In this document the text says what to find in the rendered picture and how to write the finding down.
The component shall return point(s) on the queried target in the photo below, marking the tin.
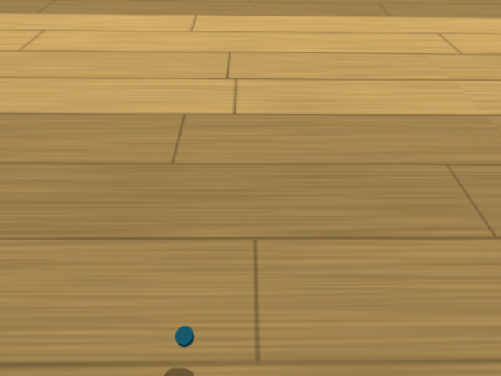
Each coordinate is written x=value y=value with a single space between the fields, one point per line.
x=184 y=336

